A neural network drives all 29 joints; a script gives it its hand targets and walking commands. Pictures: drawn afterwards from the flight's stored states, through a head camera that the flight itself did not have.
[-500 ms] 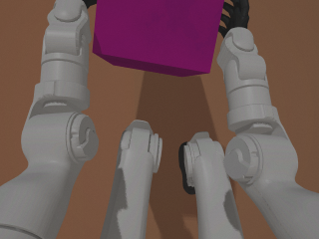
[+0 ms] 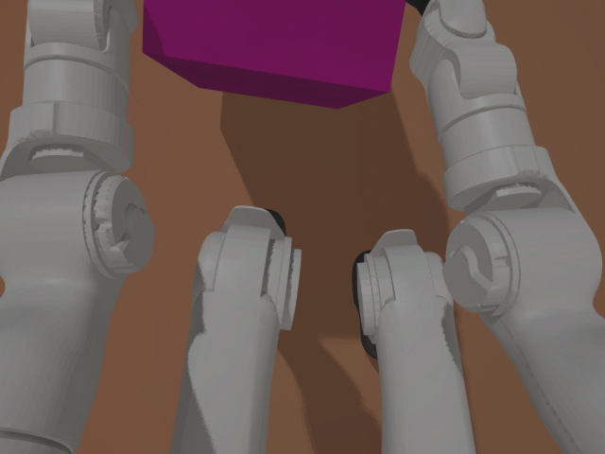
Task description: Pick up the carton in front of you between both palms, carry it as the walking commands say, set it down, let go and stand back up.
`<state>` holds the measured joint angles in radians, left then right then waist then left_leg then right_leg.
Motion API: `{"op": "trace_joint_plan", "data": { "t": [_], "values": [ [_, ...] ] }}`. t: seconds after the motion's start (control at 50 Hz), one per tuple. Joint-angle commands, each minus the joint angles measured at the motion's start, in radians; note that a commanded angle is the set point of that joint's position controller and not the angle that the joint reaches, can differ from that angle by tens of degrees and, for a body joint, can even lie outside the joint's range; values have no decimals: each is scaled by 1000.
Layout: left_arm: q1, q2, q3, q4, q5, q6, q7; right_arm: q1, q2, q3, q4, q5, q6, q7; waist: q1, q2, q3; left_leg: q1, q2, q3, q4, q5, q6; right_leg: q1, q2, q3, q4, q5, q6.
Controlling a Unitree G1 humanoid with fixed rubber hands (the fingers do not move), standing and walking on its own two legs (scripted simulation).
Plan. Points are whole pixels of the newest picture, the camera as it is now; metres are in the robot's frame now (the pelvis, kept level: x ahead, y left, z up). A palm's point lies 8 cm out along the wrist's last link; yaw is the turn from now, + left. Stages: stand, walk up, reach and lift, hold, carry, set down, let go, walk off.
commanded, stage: set down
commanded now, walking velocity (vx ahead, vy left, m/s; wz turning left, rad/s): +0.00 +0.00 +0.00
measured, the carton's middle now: out of the picture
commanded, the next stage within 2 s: none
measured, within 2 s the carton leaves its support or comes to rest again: rests again in 0.26 s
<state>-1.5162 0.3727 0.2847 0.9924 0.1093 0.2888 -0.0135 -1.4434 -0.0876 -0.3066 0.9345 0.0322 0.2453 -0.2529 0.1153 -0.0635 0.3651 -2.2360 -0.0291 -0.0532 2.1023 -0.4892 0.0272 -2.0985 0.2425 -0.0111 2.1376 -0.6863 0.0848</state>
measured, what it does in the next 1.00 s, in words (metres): stands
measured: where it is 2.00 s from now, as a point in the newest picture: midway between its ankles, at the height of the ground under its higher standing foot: (316, 304)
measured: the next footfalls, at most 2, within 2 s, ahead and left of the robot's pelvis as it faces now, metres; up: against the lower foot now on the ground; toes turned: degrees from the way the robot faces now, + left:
none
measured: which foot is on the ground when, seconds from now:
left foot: down 0.00-1.00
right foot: down 0.00-1.00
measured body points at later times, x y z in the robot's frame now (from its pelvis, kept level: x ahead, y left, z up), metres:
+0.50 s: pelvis -0.01 +0.00 -0.01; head +0.36 +0.07 +0.21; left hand +0.53 +0.29 -0.19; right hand +0.56 -0.02 -0.20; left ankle +0.13 +0.11 -0.36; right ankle +0.09 -0.11 -0.36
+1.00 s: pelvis -0.01 +0.00 -0.03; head +0.36 +0.07 +0.21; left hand +0.51 +0.30 -0.21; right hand +0.56 -0.03 -0.21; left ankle +0.13 +0.11 -0.36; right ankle +0.09 -0.11 -0.36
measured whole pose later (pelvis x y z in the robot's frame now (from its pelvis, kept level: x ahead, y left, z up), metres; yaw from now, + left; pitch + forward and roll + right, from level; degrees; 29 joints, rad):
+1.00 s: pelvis -0.01 +0.00 -0.03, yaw +0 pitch +30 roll -3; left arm -1.57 0.48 0.31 1.24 0.05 0.11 -0.08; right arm -1.54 -0.17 -0.24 1.08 0.03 0.16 -0.15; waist 0.11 -0.07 0.52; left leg -2.22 0.03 0.00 2.19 -0.50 0.05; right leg -2.11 0.19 -0.02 2.24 -0.68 0.06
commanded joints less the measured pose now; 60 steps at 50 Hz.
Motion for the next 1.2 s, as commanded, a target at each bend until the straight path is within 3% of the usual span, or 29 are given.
{"op": "trace_joint_plan", "data": {
  "t": [0.0, 0.02, 0.06, 0.08, 0.1, 0.12, 0.14, 0.16, 0.24, 0.26, 0.3, 0.34, 0.36, 0.4, 0.42, 0.54, 0.56, 0.58, 0.7, 0.84, 0.9, 0.92, 0.94, 0.96, 0.98, 1.02, 1.04, 1.08, 1.18],
  "values": [
    [-417, -856, -241, -15, -93, -12, -281, -748, 830, 334, -180, 80, -46, 272, 65, -2, -1146, 882, -31, 25, -117, 423, 4, 164, -22, -65, -193, 222, -54],
    [-406, -871, -216, -20, -98, -23, -281, -774, 826, 326, -208, 80, -56, 266, 62, -42, -1162, 839, -44, 38, -118, 423, 8, 184, -23, -80, -193, 246, -48],
    [-449, -843, -246, -27, -89, -28, -284, -744, 834, 305, -178, 91, -58, 272, 63, 20, -1124, 795, -31, 48, -107, 397, 4, 183, -19, -59, -187, 253, -54],
    [-444, -825, -236, -43, -87, -30, -278, -772, 819, 327, -236, 97, -55, 282, 121, 22, -1128, 850, -28, 39, -104, 424, 15, 143, -28, -51, -178, 227, -52],
    [-428, -828, -208, -18, -86, -36, -279, -765, 826, 357, -196, 94, -52, 275, 88, -49, -1117, 821, -29, 23, -108, 429, 19, 161, -23, -67, -175, 250, -42],
    [-464, -779, -257, -42, -95, -30, -277, -802, 793, 345, -218, 122, -59, 273, 126, 7, -1159, 857, -26, 41, -104, 414, 11, 178, -27, -61, -176, 235, -48],
    [-483, -776, -244, -28, -110, -35, -280, -748, 787, 344, -184, 108, -63, 266, 54, -6, -1127, 844, -17, 26, -94, 405, 7, 171, -26, -64, -173, 235, -52],
    [-470, -796, -210, -39, -106, -46, -283, -739, 759, 353, -167, 95, -70, 266, 107, -20, -1088, 769, -22, 33, -84, 414, 12, 162, -36, -44, -178, 247, -58],
    [-460, -747, -207, 37, -99, -46, -287, -745, 720, 305, -139, 66, -72, 255, 55, -47, -1027, 734, -13, 22, -103, 312, 19, 208, -31, -67, -173, 211, -53],
    [-461, -737, -218, -16, -115, -60, -283, -749, 722, 325, -146, 82, -73, 262, 102, -63, -1029, 723, -22, 20, -99, 334, 26, 188, -43, -60, -149, 216, -56],
    [-412, -720, -197, 38, -90, -58, -288, -710, 740, 328, -135, 75, -69, 267, 108, -65, -969, 691, -24, 30, -87, 349, 32, 186, -43, -48, -165, 233, -50],
    [-410, -725, -190, 27, -92, -58, -300, -684, 676, 302, -101, 39, -60, 268, 56, -36, -937, 710, -16, 15, -91, 343, 28, 166, -37, -57, -164, 222, -58],
    [-477, -659, -206, -12, -108, -69, -284, -684, 683, 335, -131, 97, -71, 263, 96, -9, -979, 725, -2, 14, -79, 346, 26, 159, -40, -44, -132, 231, -62],
    [-443, -654, -172, 56, -79, -67, -287, -668, 697, 306, -76, 66, -62, 266, 98, -58, -855, 681, -7, 19, -92, 300, 32, 129, -39, -46, -152, 178, -61],
    [-419, -687, -185, 48, -62, -60, -288, -683, 673, 288, -79, 60, -63, 272, 92, 16, -855, 643, -4, 35, -84, 285, 19, 183, -43, -25, -166, 191, -72],
    [-408, -631, -177, 88, -61, -57, -297, -640, 658, 255, -62, 36, -55, 288, 68, -37, -752, 606, -4, 8, -78, 223, 28, 166, -52, -21, -129, 168, -73],
    [-368, -622, -158, 121, -60, -60, -303, -604, 647, 253, -23, 19, -53, 286, 36, -74, -742, 572, -2, 8, -63, 212, 36, 154, -53, -40, -141, 161, -61],
    [-362, -625, -155, 100, -51, -57, -300, -629, 617, 264, -68, 37, -64, 287, 79, -33, -746, 592, -1, 15, -81, 199, 23, 178, -49, -41, -124, 147, -65],
    [-367, -586, -111, 133, -37, -61, -294, -570, 573, 197, -7, -8, -49, 296, 49, -28, -626, 576, -2, -1, -72, 129, 39, 120, -51, -25, -124, 96, -86],
    [-286, -362, -45, 173, 2, -85, -239, -499, 346, 129, -5, -49, -61, 246, 61, -62, -606, 613, 16, -27, -67, 140, 43, 177, -66, -29, -95, 106, -62],
    [-270, 146, 38, 169, -6, -156, -119, -336, -138, 41, 1, -56, -99, 128, 65, 3, -664, 703, 43, -5, -66, 206, 18, 246, -81, -25, -98, 152, -41],
    [-255, 199, 17, 189, -36, -190, -87, -277, -187, 22, 74, -45, -108, 101, 24, 33, -699, 736, 48, -4, -68, 244, 11, 228, -79, -14, -113, 185, -39],
    [-297, 318, 47, 165, -46, -211, -51, -315, -226, 63, 82, 9, -116, 86, 93, 24, -786, 707, 51, 5, -63, 286, 3, 271, -99, -7, -95, 202, -36],
    [-319, 319, 7, 158, -109, -223, -41, -377, -233, 94, 30, 36, -119, 81, 55, -9, -840, 706, 47, -19, -58, 328, 6, 282, -105, -27, -72, 247, -23],
    [-381, 390, 19, 153, -124, -241, -17, -395, -248, 107, 51, 61, -124, 73, 72, -4, -849, 766, 49, -23, -61, 342, 9, 223, -120, -25, -84, 218, -22],
    [-408, 366, -24, 163, -166, -253, -19, -425, -255, 160, 68, 119, -118, 75, 97, 49, -932, 772, 63, -9, -30, 398, -1, 248, -129, 7, -93, 249, -33],
    [-371, 382, -65, 155, -213, -258, -18, -375, -238, 162, 35, 125, -129, 83, 26, 5, -973, 824, 55, -37, -58, 439, 1, 232, -122, -42, -66, 291, -15],
    [-395, 335, -128, 172, -258, -240, -39, -402, -226, 173, 55, 151, -112, 92, 37, 86, -1016, 936, 70, -48, -49, 479, 4, 112, -124, -37, -88, 237, -27],
    [-308, 376, -106, 189, -268, -225, -55, -380, -209, 212, -42, 163, -112, 84, 42, 29, -1194, 920, 53, -20, -29, 498, 13, 267, -126, -36, -107, 307, -29]
  ]
}}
